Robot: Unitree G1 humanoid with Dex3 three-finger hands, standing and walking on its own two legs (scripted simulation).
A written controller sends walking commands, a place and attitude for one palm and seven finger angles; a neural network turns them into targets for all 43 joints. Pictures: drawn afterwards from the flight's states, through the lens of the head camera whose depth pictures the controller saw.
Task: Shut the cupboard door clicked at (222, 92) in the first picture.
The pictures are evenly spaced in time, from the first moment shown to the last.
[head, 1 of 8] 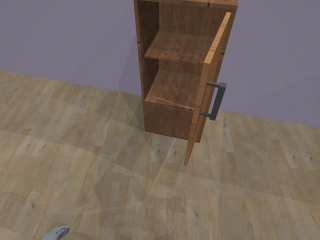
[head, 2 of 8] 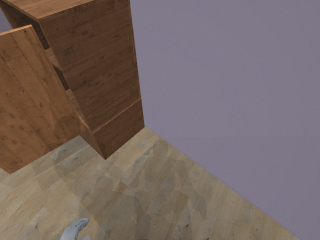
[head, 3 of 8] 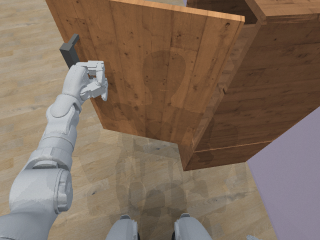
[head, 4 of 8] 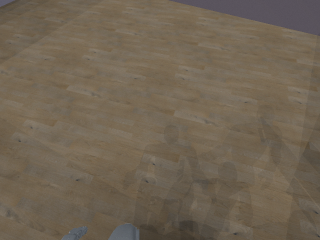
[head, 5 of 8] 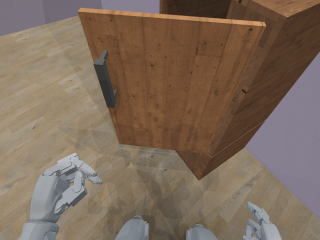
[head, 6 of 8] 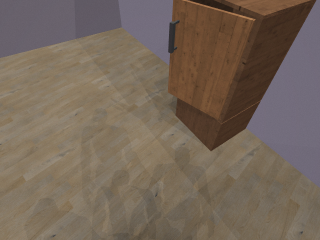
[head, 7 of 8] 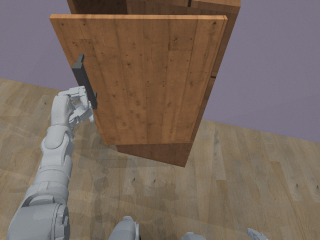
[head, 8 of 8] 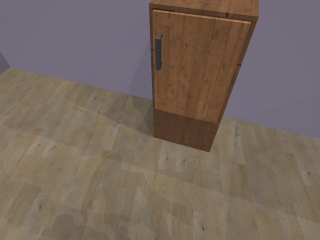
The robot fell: no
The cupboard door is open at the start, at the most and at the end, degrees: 83 83 0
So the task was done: yes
